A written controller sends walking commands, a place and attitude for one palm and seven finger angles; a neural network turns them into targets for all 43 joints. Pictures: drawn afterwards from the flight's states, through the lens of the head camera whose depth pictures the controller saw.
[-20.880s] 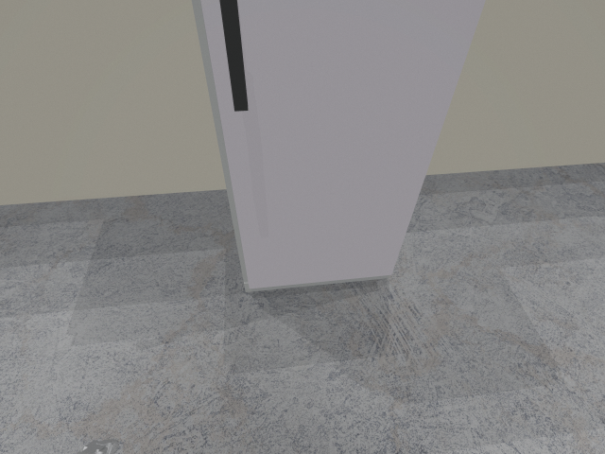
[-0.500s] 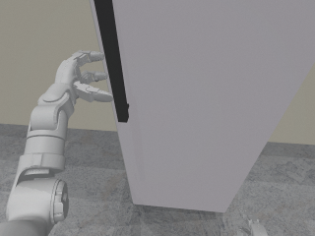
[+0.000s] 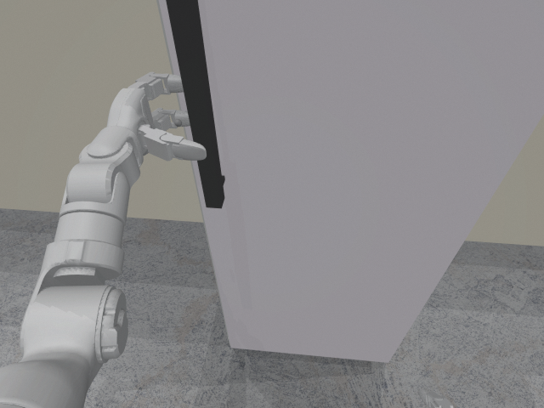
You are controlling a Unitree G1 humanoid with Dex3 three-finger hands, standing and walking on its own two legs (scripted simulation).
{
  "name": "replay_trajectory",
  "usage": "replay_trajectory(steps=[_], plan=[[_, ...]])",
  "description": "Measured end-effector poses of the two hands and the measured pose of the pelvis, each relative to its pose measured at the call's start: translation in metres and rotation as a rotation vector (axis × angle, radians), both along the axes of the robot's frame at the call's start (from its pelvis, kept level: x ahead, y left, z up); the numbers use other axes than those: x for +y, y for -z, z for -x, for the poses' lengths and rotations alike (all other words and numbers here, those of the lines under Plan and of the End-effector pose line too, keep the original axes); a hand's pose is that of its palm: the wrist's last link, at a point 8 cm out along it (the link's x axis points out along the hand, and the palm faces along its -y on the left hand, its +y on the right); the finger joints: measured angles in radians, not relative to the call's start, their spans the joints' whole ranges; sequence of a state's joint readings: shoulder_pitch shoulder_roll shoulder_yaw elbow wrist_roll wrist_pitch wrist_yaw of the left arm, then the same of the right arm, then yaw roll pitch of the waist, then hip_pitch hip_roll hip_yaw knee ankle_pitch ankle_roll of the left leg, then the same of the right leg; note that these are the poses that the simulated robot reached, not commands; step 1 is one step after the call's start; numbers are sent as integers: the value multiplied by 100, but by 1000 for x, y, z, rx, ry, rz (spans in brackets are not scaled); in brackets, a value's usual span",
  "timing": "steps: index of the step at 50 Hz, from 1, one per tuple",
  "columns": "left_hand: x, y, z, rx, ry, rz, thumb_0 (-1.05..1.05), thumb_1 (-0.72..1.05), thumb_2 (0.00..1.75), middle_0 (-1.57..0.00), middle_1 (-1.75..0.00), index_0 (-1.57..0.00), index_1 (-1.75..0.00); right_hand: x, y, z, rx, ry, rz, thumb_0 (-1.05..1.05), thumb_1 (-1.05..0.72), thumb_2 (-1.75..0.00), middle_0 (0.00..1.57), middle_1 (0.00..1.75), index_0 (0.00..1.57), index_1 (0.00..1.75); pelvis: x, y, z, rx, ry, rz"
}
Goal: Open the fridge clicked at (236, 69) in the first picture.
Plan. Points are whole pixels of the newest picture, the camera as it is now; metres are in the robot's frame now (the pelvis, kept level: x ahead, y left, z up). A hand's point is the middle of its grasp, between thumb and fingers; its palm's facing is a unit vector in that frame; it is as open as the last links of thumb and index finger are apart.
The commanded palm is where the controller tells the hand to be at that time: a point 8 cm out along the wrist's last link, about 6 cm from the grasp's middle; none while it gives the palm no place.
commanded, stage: slide the fingers in behind the handle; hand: left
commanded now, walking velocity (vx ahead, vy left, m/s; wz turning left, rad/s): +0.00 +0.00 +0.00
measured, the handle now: (204, 102) +0.46 +0.12 +0.26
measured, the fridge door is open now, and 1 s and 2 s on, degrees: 0 0 0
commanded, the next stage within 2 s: grip the handle and tug to test in 1.80 s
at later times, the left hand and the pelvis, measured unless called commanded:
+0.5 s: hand (186, 133) +0.41 +0.14 +0.24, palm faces -0.02 -1.00 -0.02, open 14.0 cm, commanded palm +0.39 +0.19 +0.24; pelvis +0.00 +0.00 +0.00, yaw -1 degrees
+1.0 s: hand (199, 131) +0.41 +0.12 +0.24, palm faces -0.03 -1.00 -0.01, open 14.0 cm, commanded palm +0.38 +0.17 +0.24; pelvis +0.01 +0.00 +0.00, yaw -1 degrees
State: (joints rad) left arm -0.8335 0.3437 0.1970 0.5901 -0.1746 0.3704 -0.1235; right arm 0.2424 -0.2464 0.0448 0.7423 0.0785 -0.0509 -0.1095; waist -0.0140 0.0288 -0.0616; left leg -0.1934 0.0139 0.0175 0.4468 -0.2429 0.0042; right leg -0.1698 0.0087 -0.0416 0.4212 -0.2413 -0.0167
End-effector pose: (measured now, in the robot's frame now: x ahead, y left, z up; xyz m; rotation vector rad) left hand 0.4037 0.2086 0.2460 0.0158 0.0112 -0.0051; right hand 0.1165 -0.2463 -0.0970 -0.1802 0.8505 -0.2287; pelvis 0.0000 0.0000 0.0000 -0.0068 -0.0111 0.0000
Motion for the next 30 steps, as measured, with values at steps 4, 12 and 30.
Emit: replay_trajectory(steps=[4, 12, 30], plan=[[1, 0, -1, 4, 1, 2, -1, -50, 30, -36, -124, -36, -125, -1, -1, 3, -4, 1, 2, 1, -91, -90, 20, 30, 20, 30, 0, 0, 3, 5, 1, 0], [-2, 4, 2, -11, 8, 4, -1, -50, 30, -33, -122, -33, -123, -3, -3, 7, -23, 18, 0, 1, -91, -90, 20, 30, 20, 30, 1, 0, 4, 2, 11, 0], [-18, 6, 13, 7, 6, 6, -1, -51, 30, -30, -120, -31, -121, 5, -14, -29, -92, -33, -9, 1, -91, -90, 20, 30, 20, 30, -2, -1, 2, -16, 8, -2]])
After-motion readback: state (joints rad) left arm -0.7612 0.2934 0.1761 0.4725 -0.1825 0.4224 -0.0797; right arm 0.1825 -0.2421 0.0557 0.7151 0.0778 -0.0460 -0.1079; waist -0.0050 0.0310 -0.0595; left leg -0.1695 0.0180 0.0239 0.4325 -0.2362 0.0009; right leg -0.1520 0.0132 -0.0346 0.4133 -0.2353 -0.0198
